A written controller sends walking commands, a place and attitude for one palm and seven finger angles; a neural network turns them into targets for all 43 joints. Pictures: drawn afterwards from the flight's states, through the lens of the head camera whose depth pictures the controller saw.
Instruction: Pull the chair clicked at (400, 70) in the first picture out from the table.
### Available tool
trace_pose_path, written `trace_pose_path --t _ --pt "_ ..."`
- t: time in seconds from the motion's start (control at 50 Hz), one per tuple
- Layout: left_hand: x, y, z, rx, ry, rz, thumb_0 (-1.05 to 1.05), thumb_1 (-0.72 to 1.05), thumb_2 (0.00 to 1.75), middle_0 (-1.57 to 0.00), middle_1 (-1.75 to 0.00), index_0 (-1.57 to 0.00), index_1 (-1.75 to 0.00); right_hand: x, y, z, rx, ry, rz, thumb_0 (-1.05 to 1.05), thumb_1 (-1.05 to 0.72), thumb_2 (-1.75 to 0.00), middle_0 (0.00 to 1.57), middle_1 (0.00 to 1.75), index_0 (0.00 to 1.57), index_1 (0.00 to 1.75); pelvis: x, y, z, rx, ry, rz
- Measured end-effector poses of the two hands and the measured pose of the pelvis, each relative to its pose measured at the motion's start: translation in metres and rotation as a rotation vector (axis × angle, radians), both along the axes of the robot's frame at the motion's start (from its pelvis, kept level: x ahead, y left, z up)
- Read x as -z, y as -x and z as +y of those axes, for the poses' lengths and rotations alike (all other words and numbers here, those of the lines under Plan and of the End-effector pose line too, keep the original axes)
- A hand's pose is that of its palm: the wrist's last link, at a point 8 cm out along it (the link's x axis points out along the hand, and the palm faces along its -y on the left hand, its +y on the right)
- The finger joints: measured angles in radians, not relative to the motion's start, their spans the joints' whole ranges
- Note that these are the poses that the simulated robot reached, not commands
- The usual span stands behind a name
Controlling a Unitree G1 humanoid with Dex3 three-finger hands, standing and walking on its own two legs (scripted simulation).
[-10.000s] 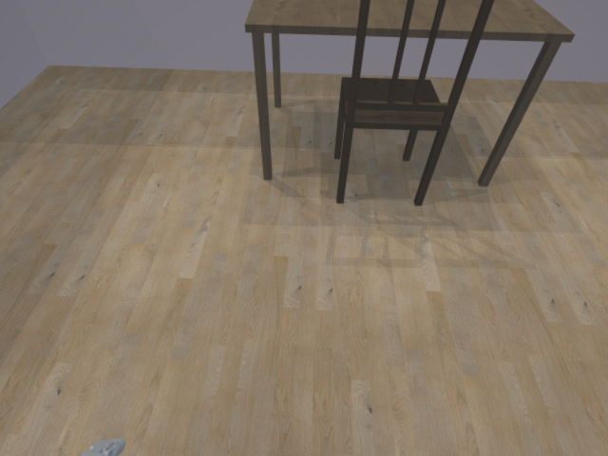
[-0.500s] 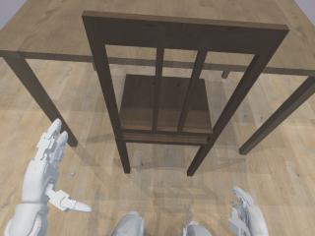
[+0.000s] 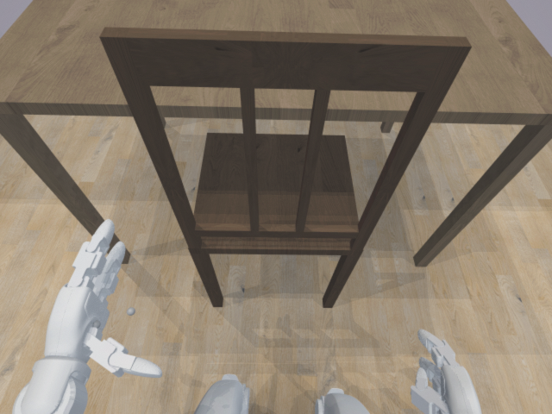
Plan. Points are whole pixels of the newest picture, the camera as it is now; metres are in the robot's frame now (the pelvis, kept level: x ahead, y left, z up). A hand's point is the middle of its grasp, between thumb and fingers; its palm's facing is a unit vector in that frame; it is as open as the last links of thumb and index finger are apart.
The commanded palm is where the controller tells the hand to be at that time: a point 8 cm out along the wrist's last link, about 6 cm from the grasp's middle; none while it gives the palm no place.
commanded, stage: raise the hand toward the chair's back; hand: left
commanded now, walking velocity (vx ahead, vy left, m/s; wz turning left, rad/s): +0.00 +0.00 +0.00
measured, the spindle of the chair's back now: (252, 174) +0.49 +0.07 +0.02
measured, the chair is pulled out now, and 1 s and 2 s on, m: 0.00 0.00 0.00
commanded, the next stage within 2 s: aim the fingers beside a spindle in 0.02 s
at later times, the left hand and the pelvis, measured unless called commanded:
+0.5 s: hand (149, 289) +0.27 +0.19 +0.03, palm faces +0.04 -1.00 -0.07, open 16.9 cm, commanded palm +0.25 +0.25 +0.03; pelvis +0.00 -0.02 -0.01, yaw +0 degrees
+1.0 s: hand (152, 284) +0.29 +0.19 +0.00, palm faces +0.01 -1.00 -0.02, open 16.9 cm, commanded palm +0.27 +0.25 +0.01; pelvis -0.01 +0.00 -0.02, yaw -1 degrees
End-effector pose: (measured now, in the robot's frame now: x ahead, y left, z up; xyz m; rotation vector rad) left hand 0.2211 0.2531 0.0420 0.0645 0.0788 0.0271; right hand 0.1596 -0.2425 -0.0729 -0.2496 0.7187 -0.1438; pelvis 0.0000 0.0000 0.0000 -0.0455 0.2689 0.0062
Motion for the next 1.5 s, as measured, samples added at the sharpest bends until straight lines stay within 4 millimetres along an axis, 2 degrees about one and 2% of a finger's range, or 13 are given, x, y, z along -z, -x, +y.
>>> trace_pose_path --t 0.14,0.28,0.36,0.48,0.62,0.78,1.0,1.14,1.3,1.5 --pt "-0.01 -0.001 -0.006 -0.032 -0.011 -0.05 -0.01 -0.5 0.3 -0.06 -0.08 -0.06 -0.08 0.001 -0.007 -0.004 -0.007 -0.015 -0.012 0.01 -0.9 -0.9 0.2 0.3 0.2 0.3 -0.001 -0.002 -0.009 -0.002 -0.008 -0.001" --pt "0.005 -0.007 -0.013 -0.008 -0.004 -0.002 -0.01 -0.5 0.31 -0.06 -0.08 -0.06 -0.08 0.008 -0.006 -0.013 -0.006 -0.014 0.0 0.01 -0.9 -0.9 0.2 0.3 0.2 0.3 0.003 -0.002 -0.015 -0.001 -0.013 0.008" --pt "0.006 -0.016 -0.017 0.002 -0.004 -0.02 -0.01 -0.5 0.3 -0.06 -0.08 -0.06 -0.08 0.012 -0.002 -0.018 0.003 -0.004 0.013 0.01 -0.9 -0.9 0.2 0.3 0.2 0.3 0.005 -0.001 -0.017 0.002 -0.015 0.012" --pt "0.005 -0.029 -0.014 -0.01 -0.008 -0.052 -0.01 -0.5 0.3 -0.06 -0.08 -0.06 -0.08 0.018 0.007 -0.023 0.018 -0.005 0.043 0.01 -0.9 -0.9 0.2 0.3 0.2 0.3 0.007 0.0 -0.018 0.007 -0.018 0.021" --pt "0.018 -0.036 -0.013 0.0 0.008 -0.004 -0.01 -0.5 0.31 -0.06 -0.08 -0.06 -0.08 0.022 0.016 -0.024 0.035 -0.003 0.07 0.01 -0.9 -0.9 0.2 0.3 0.2 0.3 0.009 0.001 -0.016 0.014 -0.02 0.032" --pt "0.017 -0.039 -0.005 -0.01 0.009 -0.062 -0.01 -0.5 0.31 -0.06 -0.08 -0.06 -0.08 0.024 0.021 -0.019 0.029 0.01 0.08 0.01 -0.9 -0.9 0.2 0.3 0.2 0.3 0.012 0.003 -0.009 0.013 -0.012 0.042" --pt "0.037 -0.049 -0.005 0.015 0.041 -0.045 -0.01 -0.5 0.3 -0.06 -0.08 -0.06 -0.08 0.029 0.02 -0.004 0.011 0.021 0.079 0.01 -0.9 -0.9 0.2 0.3 0.2 0.3 0.02 0.011 0.003 0.014 0.0 0.06" --pt "0.035 -0.059 0.0 0.013 0.033 -0.083 -0.01 -0.5 0.3 -0.06 -0.08 -0.06 -0.08 0.035 0.023 0.007 -0.002 0.015 0.099 0.01 -0.9 -0.9 0.2 0.3 0.2 0.3 0.024 0.014 0.01 0.012 0.008 0.072" --pt "0.056 -0.072 -0.006 0.024 0.051 -0.03 -0.01 -0.5 0.3 -0.06 -0.08 -0.06 -0.08 0.046 0.03 0.012 0.001 0.017 0.141 0.01 -0.9 -0.9 0.2 0.3 0.2 0.3 0.031 0.017 0.016 0.016 0.01 0.093" --pt "0.051 -0.093 -0.01 0.025 0.038 -0.076 -0.01 -0.5 0.3 -0.06 -0.08 -0.06 -0.08 0.056 0.04 0.011 0.019 0.009 0.202 0.01 -0.9 -0.9 0.2 0.3 0.2 0.3 0.034 0.014 0.017 0.021 0.011 0.114"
